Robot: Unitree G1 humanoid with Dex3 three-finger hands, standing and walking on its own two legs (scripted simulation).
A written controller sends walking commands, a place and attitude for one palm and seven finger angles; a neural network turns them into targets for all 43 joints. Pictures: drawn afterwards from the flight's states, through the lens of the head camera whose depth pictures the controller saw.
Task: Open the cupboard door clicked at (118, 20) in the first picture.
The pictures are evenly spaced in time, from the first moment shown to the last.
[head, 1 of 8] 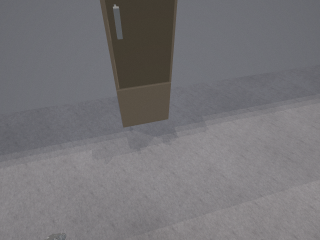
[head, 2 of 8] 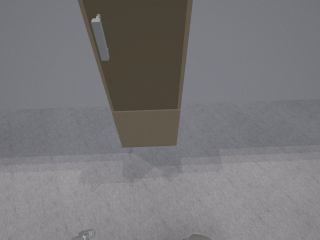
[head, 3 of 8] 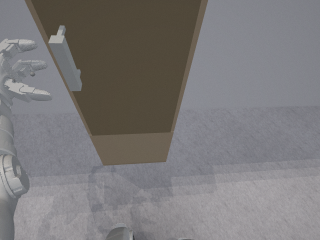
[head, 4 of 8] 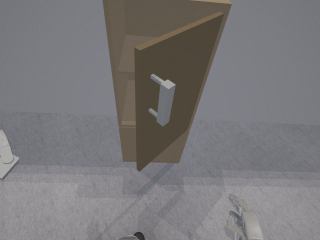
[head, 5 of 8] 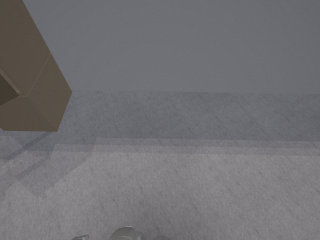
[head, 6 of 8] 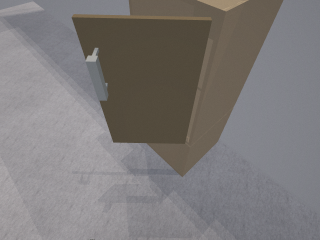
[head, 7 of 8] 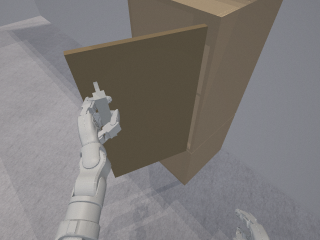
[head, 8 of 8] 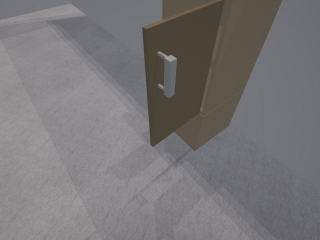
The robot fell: no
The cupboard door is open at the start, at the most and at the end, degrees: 0 93 93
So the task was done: yes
